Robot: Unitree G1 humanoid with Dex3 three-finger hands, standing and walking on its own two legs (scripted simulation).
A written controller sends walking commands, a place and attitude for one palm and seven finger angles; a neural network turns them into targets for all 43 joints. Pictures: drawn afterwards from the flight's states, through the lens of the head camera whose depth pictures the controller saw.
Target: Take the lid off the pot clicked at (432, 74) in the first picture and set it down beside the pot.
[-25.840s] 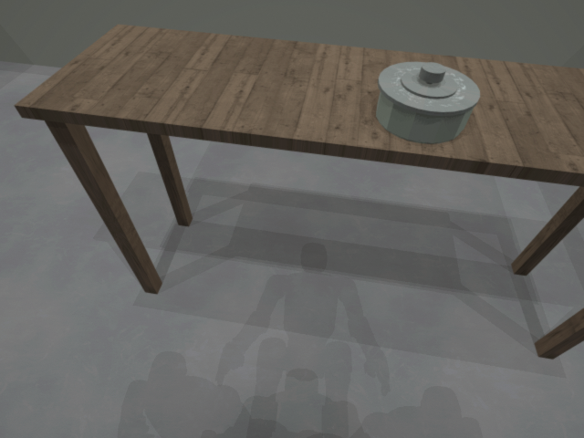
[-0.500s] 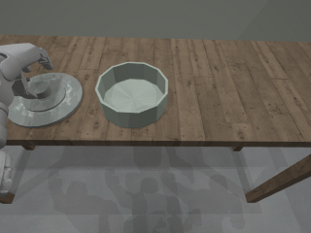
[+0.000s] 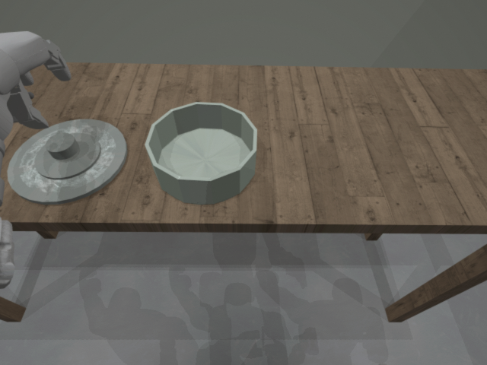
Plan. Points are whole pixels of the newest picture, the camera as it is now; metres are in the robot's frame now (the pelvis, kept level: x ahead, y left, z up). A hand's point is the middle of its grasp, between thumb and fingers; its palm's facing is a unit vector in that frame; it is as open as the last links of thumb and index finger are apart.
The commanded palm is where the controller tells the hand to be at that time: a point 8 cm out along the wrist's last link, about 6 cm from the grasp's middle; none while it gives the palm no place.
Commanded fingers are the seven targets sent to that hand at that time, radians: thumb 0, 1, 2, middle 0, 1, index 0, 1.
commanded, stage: raise the empty hand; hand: left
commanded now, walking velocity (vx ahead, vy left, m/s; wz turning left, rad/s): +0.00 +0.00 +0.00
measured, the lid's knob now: (62, 146) +0.45 +0.31 +0.10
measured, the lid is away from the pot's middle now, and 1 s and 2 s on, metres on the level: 0.24 0.24 0.24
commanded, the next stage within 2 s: draw the hand back to the body in 0.26 s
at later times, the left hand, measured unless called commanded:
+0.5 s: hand (16, 87) +0.44 +0.31 +0.22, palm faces -0.23 -0.09 -0.97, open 11.0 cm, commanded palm +0.41 +0.31 +0.29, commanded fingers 0.00 -0.14 0.92 -0.49 -0.58 -0.49 -0.58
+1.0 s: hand (37, 87) +0.39 +0.25 +0.26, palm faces +0.31 -0.79 -0.54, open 11.0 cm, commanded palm +0.33 +0.29 +0.29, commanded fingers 0.00 -0.06 0.92 -0.47 -0.56 -0.47 -0.56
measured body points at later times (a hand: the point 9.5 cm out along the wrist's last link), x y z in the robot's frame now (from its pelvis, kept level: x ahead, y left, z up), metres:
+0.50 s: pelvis +0.01 -0.02 +0.00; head +0.05 -0.03 +0.45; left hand +0.45 +0.31 +0.28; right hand +0.08 -0.29 -0.12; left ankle +0.01 +0.05 -0.74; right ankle -0.03 -0.15 -0.74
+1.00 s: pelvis +0.00 -0.03 +0.00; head +0.02 -0.04 +0.45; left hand +0.37 +0.29 +0.29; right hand +0.15 -0.26 -0.10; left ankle +0.00 +0.05 -0.74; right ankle -0.03 -0.15 -0.74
